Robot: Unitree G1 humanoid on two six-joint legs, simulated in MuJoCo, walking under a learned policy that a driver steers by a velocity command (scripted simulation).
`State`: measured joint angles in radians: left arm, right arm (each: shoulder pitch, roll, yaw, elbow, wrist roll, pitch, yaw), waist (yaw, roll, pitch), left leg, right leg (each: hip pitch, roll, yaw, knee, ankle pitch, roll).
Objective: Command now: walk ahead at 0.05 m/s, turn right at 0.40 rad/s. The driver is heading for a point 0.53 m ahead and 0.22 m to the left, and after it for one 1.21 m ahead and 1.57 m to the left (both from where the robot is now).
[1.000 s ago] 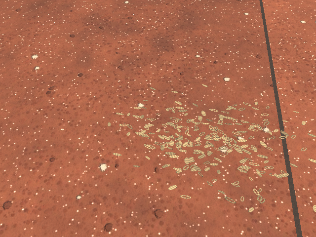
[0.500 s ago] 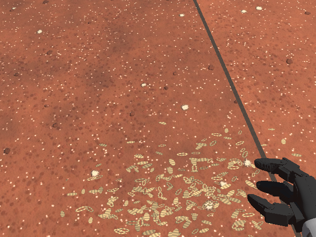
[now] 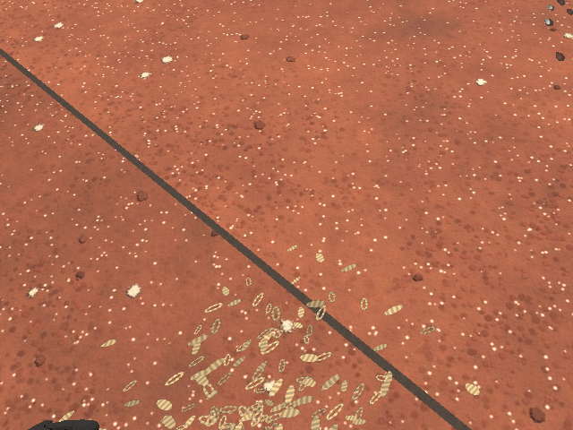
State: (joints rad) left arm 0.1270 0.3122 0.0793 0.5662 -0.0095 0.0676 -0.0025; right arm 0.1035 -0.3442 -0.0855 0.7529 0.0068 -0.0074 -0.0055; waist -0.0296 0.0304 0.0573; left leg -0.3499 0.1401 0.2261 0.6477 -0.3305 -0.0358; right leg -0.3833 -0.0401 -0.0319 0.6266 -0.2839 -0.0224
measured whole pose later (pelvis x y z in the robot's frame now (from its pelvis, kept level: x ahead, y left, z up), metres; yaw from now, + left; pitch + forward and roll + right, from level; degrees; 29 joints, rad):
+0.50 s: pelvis +0.01 +0.04 -0.01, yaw +17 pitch +3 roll -1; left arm 0.10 0.29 0.09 0.70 0.01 0.02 0.04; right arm 0.19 -0.30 -0.08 0.67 0.00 0.04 0.02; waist -0.02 -0.03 0.03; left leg -0.36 0.00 0.07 0.67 -0.38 0.05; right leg -0.43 -0.13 -0.14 0.89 -0.50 0.05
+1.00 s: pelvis +0.21 +0.10 +0.00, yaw +42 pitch +4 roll -1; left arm 0.15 0.29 0.04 0.68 0.06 -0.07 -0.01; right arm 0.37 -0.34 -0.08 0.70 0.00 -0.03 0.02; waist -0.03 0.03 -0.03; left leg -0.27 -0.11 -0.21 0.98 -0.44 0.09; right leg -0.39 0.03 0.00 0.58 -0.26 -0.01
